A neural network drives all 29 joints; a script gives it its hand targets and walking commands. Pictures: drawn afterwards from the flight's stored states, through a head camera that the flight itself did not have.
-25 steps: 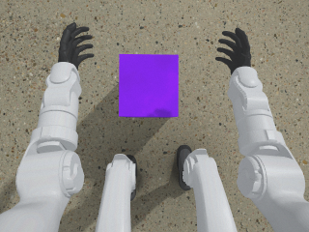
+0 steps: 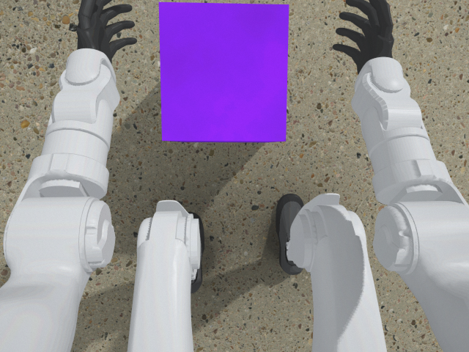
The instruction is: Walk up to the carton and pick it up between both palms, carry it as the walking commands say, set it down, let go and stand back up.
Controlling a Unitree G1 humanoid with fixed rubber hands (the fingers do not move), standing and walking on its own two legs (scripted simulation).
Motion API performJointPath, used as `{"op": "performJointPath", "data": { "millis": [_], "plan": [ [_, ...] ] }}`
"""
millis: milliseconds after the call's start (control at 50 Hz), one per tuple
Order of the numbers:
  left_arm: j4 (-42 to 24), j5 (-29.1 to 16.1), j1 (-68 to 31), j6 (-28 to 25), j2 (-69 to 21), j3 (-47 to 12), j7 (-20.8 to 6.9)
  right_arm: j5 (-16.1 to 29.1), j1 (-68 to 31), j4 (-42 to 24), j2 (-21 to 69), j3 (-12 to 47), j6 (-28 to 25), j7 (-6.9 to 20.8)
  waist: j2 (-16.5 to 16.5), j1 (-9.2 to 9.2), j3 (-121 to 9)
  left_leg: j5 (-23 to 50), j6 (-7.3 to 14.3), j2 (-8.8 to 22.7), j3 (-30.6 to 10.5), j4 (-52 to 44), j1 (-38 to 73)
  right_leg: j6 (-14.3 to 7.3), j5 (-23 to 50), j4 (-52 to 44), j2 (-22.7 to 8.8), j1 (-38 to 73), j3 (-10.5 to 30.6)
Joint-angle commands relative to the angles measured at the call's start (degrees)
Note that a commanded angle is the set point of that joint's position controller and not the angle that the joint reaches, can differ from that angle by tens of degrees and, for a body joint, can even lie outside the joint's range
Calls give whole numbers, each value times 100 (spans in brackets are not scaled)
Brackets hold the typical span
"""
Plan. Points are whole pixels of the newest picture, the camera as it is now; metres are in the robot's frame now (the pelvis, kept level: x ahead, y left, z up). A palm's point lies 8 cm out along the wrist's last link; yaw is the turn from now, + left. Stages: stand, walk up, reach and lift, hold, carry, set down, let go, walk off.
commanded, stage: reach and lift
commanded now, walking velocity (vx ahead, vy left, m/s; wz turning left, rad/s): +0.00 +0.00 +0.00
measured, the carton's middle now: (225, 89) +0.51 +0.02 -0.32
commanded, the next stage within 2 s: none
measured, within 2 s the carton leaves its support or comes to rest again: leaves its support in 1.84 s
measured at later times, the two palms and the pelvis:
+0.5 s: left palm (133, 77) +0.52 +0.19 -0.27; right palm (341, 72) +0.52 -0.19 -0.26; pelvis -0.01 +0.00 -0.08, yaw +0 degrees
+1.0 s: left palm (139, 74) +0.52 +0.17 -0.26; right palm (330, 73) +0.52 -0.16 -0.25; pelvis -0.01 +0.00 -0.07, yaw +0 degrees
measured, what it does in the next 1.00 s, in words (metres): lowers itself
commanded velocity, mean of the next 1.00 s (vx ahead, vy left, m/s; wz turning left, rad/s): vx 0.00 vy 0.00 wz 0.00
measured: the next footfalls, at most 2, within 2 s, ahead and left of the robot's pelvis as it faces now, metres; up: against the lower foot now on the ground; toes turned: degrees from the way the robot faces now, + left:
none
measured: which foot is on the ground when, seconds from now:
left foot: down 0.00-1.00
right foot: down 0.00-1.00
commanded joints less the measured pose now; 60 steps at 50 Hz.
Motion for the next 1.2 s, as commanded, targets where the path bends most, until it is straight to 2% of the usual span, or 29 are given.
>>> {"op": "performJointPath", "data": {
  "millis": [0, 220, 280, 320, 380, 480, 580, 760, 1020, 1180],
  "plan": [
    [-420, -74, -1390, -174, 725, -26, 56, 80, -1268, -409, -650, 4, -191, -22, 146, 12, -6111, 1456, -58, -112, 535, -914, 2312, 81, 1519, -204, 282, 4156, -542],
    [45, -367, -1903, -375, 827, -429, 130, 464, -1798, 207, -843, 292, -435, -5, 230, -32, -5664, 1471, -62, -3, 422, -224, 2179, 87, 1513, 564, 159, 3692, -504],
    [248, -443, -2068, -436, 854, -528, 134, 575, -1983, 437, -883, 397, -504, 11, 223, -23, -5448, 1445, -62, 21, 389, -60, 2101, 96, 1473, 758, 122, 3523, -481],
    [363, -497, -2187, -497, 902, -597, 127, 762, -2049, 666, -787, 539, -559, 37, 234, 45, -5320, 1456, -59, 48, 387, 36, 2055, 104, 1508, 885, 100, 3467, -456],
    [269, -534, -2335, -555, 968, -657, 157, 936, -2124, 810, -790, 689, -591, 54, 275, 115, -5538, 1623, -67, 83, 393, 134, 2301, 112, 1620, 1011, 85, 3524, -461],
    [76, -621, -2407, -547, 969, -791, 208, 1044, -2195, 741, -921, 736, -619, 6, 350, 47, -5895, 1764, -86, 99, 408, 237, 2603, 103, 1714, 1099, 63, 3587, -516],
    [91, -618, -2351, -525, 864, -820, 212, 994, -2154, 873, -962, 709, -630, 8, 423, 37, -5598, 1711, -113, 74, 417, 239, 2433, 80, 1679, 1099, 52, 3397, -501],
    [519, -675, -2299, -527, 726, -834, 171, 893, -2310, 992, -863, 749, -668, -28, 185, 23, -5119, 1369, -91, 34, 387, 144, 1889, 89, 1434, 992, 98, 3249, -476],
    [564, -632, -2594, -608, 521, -910, 233, 888, -2539, 1046, -466, 885, -740, -155, 124, 86, -5316, 1347, -81, -44, 418, 91, 1865, 93, 1480, 907, 255, 3537, -434],
    [363, -702, -2795, -615, -89, -1187, 203, 697, -2524, 1123, -114, 792, -793, -202, 304, -190, -5301, 1416, -127, -157, 400, 81, 1978, 30, 1546, 862, 350, 3565, -466]
  ]
}}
